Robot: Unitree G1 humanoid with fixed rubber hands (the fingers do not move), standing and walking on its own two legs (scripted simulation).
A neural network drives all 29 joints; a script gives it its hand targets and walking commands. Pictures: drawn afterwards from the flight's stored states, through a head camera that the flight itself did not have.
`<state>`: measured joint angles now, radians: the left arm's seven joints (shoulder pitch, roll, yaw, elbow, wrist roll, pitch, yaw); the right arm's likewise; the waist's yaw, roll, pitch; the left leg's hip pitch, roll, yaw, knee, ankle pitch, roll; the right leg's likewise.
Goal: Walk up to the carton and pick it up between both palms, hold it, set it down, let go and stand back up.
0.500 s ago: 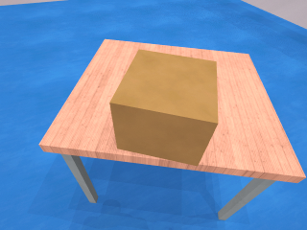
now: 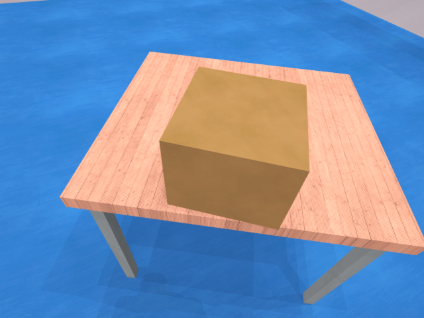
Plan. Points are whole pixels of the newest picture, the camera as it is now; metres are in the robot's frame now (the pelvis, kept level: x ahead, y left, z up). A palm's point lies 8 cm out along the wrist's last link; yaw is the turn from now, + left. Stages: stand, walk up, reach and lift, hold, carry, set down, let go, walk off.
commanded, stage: walk up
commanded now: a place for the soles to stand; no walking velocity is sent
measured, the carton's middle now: (236, 144) +0.53 -0.05 +0.02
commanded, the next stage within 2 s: reach and lift in 0.16 s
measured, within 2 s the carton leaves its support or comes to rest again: neither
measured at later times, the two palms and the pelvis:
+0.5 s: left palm (101, 299) +0.20 +0.21 -0.09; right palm out of the picture +0.13 -0.27 -0.09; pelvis -0.02 +0.00 -0.01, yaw -7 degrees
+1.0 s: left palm (87, 303) +0.19 +0.23 -0.07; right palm out of the picture +0.13 -0.23 -0.06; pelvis +0.00 +0.01 +0.01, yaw -8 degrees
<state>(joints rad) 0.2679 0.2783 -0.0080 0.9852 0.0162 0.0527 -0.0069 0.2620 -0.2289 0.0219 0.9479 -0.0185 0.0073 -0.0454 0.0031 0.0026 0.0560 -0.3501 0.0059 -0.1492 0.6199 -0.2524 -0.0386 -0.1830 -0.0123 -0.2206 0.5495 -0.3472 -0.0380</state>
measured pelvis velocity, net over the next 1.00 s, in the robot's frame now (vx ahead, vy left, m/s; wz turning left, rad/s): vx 0.00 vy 0.01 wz -0.15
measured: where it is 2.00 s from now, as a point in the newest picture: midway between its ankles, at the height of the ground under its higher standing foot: outside the picture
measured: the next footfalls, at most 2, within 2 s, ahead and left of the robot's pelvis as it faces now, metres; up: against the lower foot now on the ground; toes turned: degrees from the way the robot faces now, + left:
none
